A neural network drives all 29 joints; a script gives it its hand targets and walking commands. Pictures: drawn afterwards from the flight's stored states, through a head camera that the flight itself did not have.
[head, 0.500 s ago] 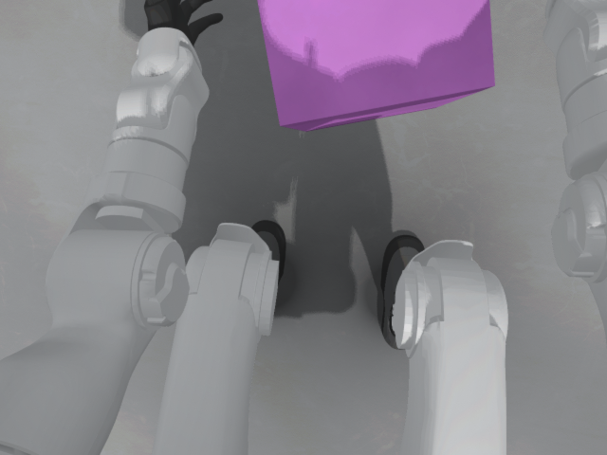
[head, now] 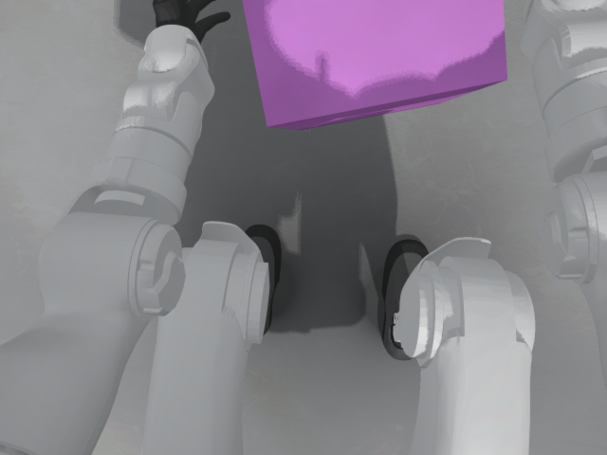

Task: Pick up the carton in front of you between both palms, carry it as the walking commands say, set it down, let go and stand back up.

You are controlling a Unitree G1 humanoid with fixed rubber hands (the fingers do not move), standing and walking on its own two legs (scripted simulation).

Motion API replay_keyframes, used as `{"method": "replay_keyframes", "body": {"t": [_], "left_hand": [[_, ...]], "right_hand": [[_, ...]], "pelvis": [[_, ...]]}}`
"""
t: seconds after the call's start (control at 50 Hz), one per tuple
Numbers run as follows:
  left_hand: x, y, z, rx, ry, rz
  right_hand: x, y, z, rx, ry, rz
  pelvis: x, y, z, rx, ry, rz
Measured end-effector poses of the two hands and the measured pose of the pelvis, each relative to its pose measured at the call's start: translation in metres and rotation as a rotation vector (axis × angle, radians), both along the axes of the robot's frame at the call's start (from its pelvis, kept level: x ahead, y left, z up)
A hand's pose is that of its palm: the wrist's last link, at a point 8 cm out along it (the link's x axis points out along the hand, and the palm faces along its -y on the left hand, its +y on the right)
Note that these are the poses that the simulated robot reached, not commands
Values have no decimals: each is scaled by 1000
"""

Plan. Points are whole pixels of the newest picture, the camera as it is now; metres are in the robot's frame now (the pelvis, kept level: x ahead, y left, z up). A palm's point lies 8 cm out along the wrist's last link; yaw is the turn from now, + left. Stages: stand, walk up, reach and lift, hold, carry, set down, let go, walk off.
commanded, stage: reach and lift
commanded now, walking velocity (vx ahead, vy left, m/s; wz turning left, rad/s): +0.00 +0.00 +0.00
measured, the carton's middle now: (360, 23) +0.54 -0.04 -0.25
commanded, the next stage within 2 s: none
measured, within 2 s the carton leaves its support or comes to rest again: leaves its support in 0.48 s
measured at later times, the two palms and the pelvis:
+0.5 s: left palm (194, 7) +0.53 +0.12 -0.15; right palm out of the picture +0.55 -0.18 -0.17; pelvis +0.01 +0.00 -0.01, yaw +0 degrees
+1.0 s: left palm out of the picture +0.49 +0.11 +0.03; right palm out of the picture +0.50 -0.19 +0.02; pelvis -0.01 +0.01 +0.09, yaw -5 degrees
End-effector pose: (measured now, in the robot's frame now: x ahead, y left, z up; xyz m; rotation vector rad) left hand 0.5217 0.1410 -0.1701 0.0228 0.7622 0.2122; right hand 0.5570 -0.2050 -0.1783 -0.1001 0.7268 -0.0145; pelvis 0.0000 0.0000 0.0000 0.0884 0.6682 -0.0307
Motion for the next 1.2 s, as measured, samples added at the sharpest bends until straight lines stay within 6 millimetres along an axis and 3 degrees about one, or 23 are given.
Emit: {"method": "replay_keyframes", "body": {"t": [0.1,0.2,0.42,0.56,0.62,0.7,0.88,1.2], "left_hand": [[1,-6,2,-8,-6,-14],[7,-25,5,-25,-18,-22],[13,-21,9,-37,10,2],[9,-27,29,-44,-40,41],[1,-29,46,-57,-76,49],[-9,-35,82,-74,-117,41],[-26,-37,162,-72,-89,15],[-36,-33,250,-67,-111,-23]], "right_hand": [[-1,10,0,11,2,17],[0,18,1,9,8,27],[0,22,4,5,54,52],[-13,21,13,0,39,15],[-19,18,34,11,6,-3],[-29,12,78,27,-31,-42],[-50,10,166,19,-5,-84],[-75,14,248,32,-27,-132]], "pelvis": [[-4,1,2,0,-3,0],[-6,1,3,-4,-14,1],[3,-2,-7,-5,-10,2],[6,-2,-5,-12,6,-10],[4,0,0,-18,13,-23],[0,6,13,-22,16,-40],[-8,12,62,-20,50,-67],[6,13,134,-36,71,-65]]}}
